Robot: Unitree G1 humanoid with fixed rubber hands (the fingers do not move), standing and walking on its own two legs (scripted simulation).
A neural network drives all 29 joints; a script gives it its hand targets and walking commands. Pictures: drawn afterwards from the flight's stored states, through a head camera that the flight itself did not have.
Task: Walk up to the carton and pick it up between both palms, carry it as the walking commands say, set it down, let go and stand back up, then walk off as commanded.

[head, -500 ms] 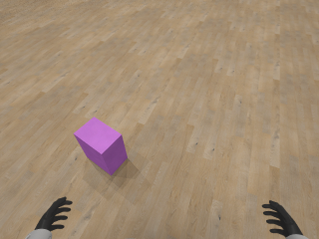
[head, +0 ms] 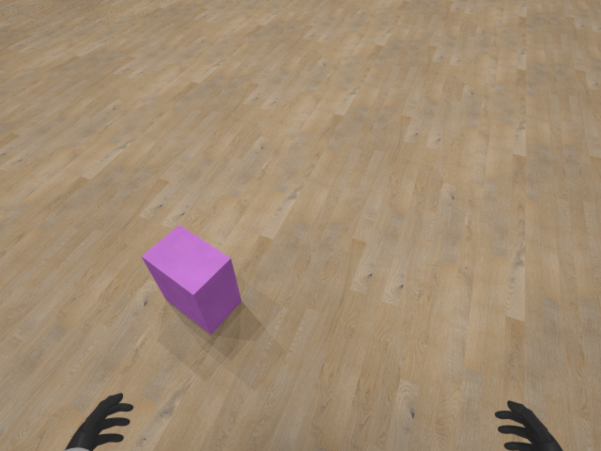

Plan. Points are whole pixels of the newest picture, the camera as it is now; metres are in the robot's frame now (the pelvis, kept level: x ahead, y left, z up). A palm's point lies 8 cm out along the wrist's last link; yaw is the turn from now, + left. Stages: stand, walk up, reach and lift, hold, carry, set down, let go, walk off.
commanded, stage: stand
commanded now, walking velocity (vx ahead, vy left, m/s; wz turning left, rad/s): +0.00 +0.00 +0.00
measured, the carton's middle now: (195, 280) +0.72 +0.40 -0.63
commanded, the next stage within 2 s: walk up in 0.46 s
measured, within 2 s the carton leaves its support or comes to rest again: neither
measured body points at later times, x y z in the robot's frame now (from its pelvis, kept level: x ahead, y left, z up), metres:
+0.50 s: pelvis +0.00 +0.00 +0.01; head +0.00 +0.00 +0.46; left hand +0.11 +0.32 -0.10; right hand +0.11 -0.32 -0.10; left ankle +0.01 +0.12 -0.73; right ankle +0.01 -0.12 -0.73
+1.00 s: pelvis +0.07 +0.10 -0.02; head +0.07 +0.12 +0.43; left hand +0.02 +0.40 -0.16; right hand +0.24 -0.13 -0.12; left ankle +0.08 +0.23 -0.74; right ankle +0.01 -0.12 -0.73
